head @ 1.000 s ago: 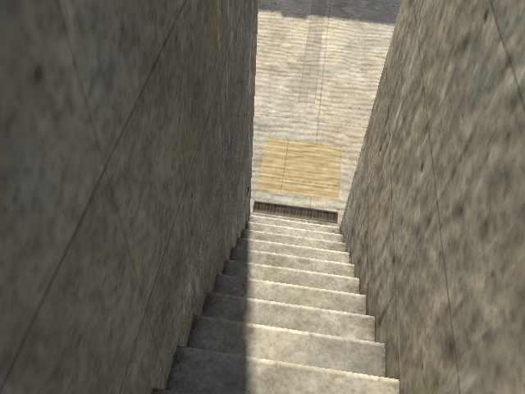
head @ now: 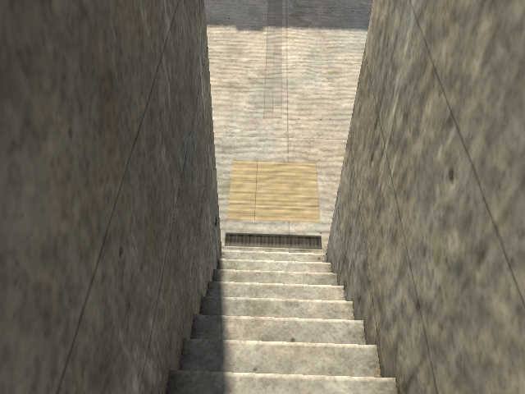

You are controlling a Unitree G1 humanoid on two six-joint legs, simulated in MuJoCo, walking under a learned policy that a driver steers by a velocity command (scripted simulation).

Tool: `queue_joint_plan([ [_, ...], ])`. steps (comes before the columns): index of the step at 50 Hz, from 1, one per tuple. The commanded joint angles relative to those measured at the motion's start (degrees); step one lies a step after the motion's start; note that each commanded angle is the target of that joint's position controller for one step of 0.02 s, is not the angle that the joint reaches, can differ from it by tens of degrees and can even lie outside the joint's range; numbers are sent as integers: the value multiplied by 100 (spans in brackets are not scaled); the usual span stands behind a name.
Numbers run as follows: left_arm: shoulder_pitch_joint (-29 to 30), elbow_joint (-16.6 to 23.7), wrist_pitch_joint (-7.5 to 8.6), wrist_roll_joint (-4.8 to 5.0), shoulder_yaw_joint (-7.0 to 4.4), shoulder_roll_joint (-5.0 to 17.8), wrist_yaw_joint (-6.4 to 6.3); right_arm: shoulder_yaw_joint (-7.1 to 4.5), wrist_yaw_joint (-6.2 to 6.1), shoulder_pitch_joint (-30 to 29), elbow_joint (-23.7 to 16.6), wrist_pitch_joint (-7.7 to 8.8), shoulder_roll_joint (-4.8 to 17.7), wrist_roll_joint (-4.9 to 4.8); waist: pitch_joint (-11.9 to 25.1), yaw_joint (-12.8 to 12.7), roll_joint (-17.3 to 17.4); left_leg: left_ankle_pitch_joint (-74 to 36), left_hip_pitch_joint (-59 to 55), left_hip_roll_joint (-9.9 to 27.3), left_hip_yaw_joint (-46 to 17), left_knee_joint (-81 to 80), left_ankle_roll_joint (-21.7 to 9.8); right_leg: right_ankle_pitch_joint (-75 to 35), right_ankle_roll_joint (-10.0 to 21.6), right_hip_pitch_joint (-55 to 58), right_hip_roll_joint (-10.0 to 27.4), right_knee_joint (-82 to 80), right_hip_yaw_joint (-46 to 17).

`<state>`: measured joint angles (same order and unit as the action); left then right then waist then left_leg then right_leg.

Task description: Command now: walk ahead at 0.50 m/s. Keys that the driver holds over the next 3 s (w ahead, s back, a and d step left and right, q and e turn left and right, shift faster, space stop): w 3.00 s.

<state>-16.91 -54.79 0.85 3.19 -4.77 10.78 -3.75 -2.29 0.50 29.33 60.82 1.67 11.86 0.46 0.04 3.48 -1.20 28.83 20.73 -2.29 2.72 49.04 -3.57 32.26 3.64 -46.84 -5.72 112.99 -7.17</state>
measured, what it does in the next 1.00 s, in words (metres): goes down: right foot 0.21 m lower, then left foot 0.20 m lower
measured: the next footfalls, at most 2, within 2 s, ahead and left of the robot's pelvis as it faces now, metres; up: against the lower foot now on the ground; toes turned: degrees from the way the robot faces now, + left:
right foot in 0.30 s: +0.23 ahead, -0.18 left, -0.21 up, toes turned -2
left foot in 0.70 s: +0.49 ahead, -0.01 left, -0.41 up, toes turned +0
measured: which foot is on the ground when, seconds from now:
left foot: down 0.00-0.30, up 0.32-0.68, down 0.70-1.00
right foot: up 0.00-0.28, down 0.30-0.70, up 0.72-1.00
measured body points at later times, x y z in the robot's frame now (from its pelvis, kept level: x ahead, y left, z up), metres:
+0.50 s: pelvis +0.28 -0.10 -0.23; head +0.30 -0.09 +0.22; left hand +0.13 +0.14 -0.36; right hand +0.41 -0.35 -0.35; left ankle +0.36 +0.06 -0.82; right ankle +0.19 -0.18 -0.90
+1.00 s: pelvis +0.59 -0.12 -0.47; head +0.61 -0.11 -0.02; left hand +0.77 +0.13 -0.59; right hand +0.48 -0.36 -0.61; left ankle +0.45 -0.01 -1.11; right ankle +0.74 -0.28 -1.16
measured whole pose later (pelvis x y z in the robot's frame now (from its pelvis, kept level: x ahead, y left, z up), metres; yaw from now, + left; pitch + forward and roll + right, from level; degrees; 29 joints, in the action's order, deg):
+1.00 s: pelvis +0.59 -0.12 -0.47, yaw +1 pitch +3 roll +2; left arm -3.4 -49.3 2.4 -0.5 -3.8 14.2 1.3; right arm -2.1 -5.4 31.5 60.6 4.2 9.2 -0.9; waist 1.1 2.9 -3.4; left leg 49.6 19.3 -3.1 1.3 66.0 -2.0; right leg -24.6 -0.7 -38.9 2.0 42.7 -8.1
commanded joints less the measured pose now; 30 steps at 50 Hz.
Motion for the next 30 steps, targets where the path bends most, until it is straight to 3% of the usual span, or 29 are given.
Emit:
queue_joint_plan([
  [1, 203, 911, -271, -157, 90, 207, -48, 175, -442, -884, -498, -19, 226, 191, -1134, -778, -77, -1026, 1467, 1953, -2984, -1778, -1069, -2748, -504, -1120, 737, -2367, -472],
  [2, -33, 771, -340, -265, 82, 193, -22, 144, -565, -999, -555, 51, 501, 233, -1117, -915, -112, -1369, 2221, 1638, -2573, -1634, -972, -3554, -713, -172, 752, -2933, -129],
  [3, -146, 707, -288, -370, 46, 314, 15, -41, -639, -998, -601, 114, 1092, 181, -888, -909, 289, -2225, 2270, 1675, -2529, -1594, -1061, -3731, -855, 451, 662, -2790, 89],
  [4, -103, 792, -220, -257, -41, 618, 121, -42, -760, -684, -463, 207, 864, -35, -848, -843, 216, -1236, 1707, 1350, -2247, -929, -806, -5020, -830, 90, 839, -3848, -468],
  [5, 225, 930, -136, -203, -39, 682, 199, -3, -807, -378, -344, 248, 635, -132, -755, -658, 328, -841, 1400, 1219, -2097, -577, -729, -5669, -782, 29, 853, -4448, -419],
  [6, 506, 1033, -130, -381, 41, 501, 300, -11, -898, -252, -308, 247, 628, -234, -762, -617, 186, -207, 1585, 981, -1672, -356, -626, -6577, -778, 511, 835, -5438, -154],
  [7, 924, 1054, -115, -382, 122, 382, 348, -57, -929, -73, -336, 185, 697, -304, -778, -358, 289, 105, 1529, 874, -1473, -226, -618, -6454, -841, 864, 726, -6014, 141],
  [9, 1458, 1184, -74, -354, 96, 486, 464, -151, -916, 41, -343, 138, 751, -239, -766, -10, 623, -259, 1391, 912, -1332, 68, -607, -6368, -736, 1476, 694, -6728, 312],
  [10, 1256, 1153, -117, -303, 2, 649, 516, -142, -832, -47, -332, 100, 652, -209, -690, -156, 800, -441, 1155, 958, -1429, 484, -603, -6076, -666, 1499, 724, -6447, 320],
  [11, 1054, 1073, -120, -342, -43, 746, 535, -197, -746, -170, -383, 108, 641, -266, -727, -229, 1002, -1026, 854, 1130, -1651, 780, -630, -5344, -600, 1378, 731, -6263, 485],
  [12, 481, 853, -107, -374, -147, 959, 534, -277, -685, -463, -462, 111, 825, -271, -500, -485, 1235, -1568, 606, 1305, -1806, 1381, -557, -4724, -503, 1598, 816, -6106, 481],
  [13, -871, 304, -96, -377, -279, 1271, 522, -301, -596, -1061, -520, 148, 808, -248, -117, -1149, 1331, -2094, 950, 1077, -1472, 2551, -242, -4448, -326, 2763, 885, -6429, 696],
  [14, -2589, -389, 28, -531, -483, 1838, 487, -337, -500, -1532, -561, 249, 663, -220, 354, -1927, 586, -3417, 1346, 816, -880, 4355, 110, -5170, -214, 4706, 710, -7170, 1374],
  [15, -2675, -300, 170, -521, -368, 1289, 527, -376, -517, -1426, -453, 256, 612, -276, -166, -2361, -580, -1981, 1077, -186, -209, 6971, 360, -5337, 334, 4431, 968, -10176, 1339],
  [16, -2742, -625, 204, -429, -196, 1124, 597, -197, -555, -1100, -409, 339, -61, 198, -579, -2001, -1390, 2446, 3259, -908, -615, 8638, 326, -7031, 356, 5569, 1305, -8711, 835],
  [17, -2558, -558, 269, -574, -53, 1031, 644, -120, -506, 31, -631, 432, -483, -29, -261, -866, -1942, 2338, 4737, -751, -1458, 8482, 291, -9255, 934, 6215, 2041, -6804, -491],
  [18, -2408, -512, 351, -402, 41, 621, 691, -133, -418, 256, -611, 406, -281, -187, 57, -544, -1265, 1456, 5197, -233, -1437, 7004, 209, -7997, 1213, 6155, 2195, -6913, -949],
  [19, -2150, -595, 358, -321, 28, 651, 751, -169, -437, -91, -708, 381, -103, -223, 178, -417, -597, 1121, 5126, 140, -1205, 6684, 121, -6117, 1353, 5471, 2355, -7054, -1161],
  [20, -1501, -460, 307, -394, 119, 358, 733, -255, -568, -851, -817, 294, 170, -365, 26, -387, 945, -193, 4527, 369, -884, 5867, -46, -3868, 940, 4089, 1834, -7435, -915],
  [21, -1083, -440, 312, -522, -52, 1030, 584, -150, -510, -859, -1207, 313, -21, -480, 129, 96, -364, -452, 4276, 608, -1139, 5322, 5, -4249, 1419, 3278, 2562, -7731, -2250],
  [22, -381, -245, 378, -568, 21, 885, 330, -243, -509, -1203, -1415, 180, 351, -465, -445, 427, 64, -1364, 3853, 831, -1393, 3633, 388, -4565, 1338, 2045, 2556, -7870, -2232],
  [23, -348, -297, 375, -503, 29, 885, 205, -278, -490, -1494, -1512, 113, 538, -289, -391, 297, 92, -1940, 3064, 898, -1220, 2757, 600, -4499, 1308, 1576, 2175, -7637, -1755],
  [24, -466, -391, 401, -401, -149, 1458, 68, -174, -369, -1223, -1333, 135, 326, -174, -39, 410, -37, -2576, 2271, 653, -801, 2661, 633, -3891, 1075, 1343, 1747, -7129, -1409],
  [25, -573, -337, 430, -300, -149, 1503, 50, -132, -298, -1259, -1308, 174, 345, -119, 92, 282, -65, -2533, 1912, 444, -476, 2600, 675, -3905, 1002, 1382, 1677, -6980, -1172],
  [26, -1173, -524, 539, -124, -82, 955, -41, -238, -206, -1792, -1366, 240, 675, -266, -163, -45, 107, -4121, 2931, 700, -1155, 1588, 619, -2553, 897, 2134, 1549, -6198, -1172],
  [27, -1576, -618, 563, -41, -43, 724, -89, -170, -156, -2186, -1471, 285, 572, -241, -203, -297, -95, -4078, 3506, 645, -1069, 1099, 629, -2329, 874, 2875, 1506, -5799, -1191],
  [28, -1713, -614, 539, 9, 51, 377, -170, -129, -89, -2420, -1521, 286, 519, -112, -249, -375, 303, -5505, 2529, 469, -853, -175, 626, -2203, 663, 2313, 1161, -5729, -505],
  [29, -1598, -558, 457, -24, 88, 369, -117, -67, -23, -2664, -1643, 237, 322, -90, -217, -484, 187, -5586, 1337, 264, -391, -678, 642, -2252, 707, 1712, 1030, -6039, -330],
  [30, -1548, -570, 373, -43, 35, 535, -78, -22, 65, -2706, -1714, 203, 166, -185, -369, -604, -39, -5221, 802, 117, -148, -844, 616, -2292, 750, 1470, 1027, -5985, -364],
])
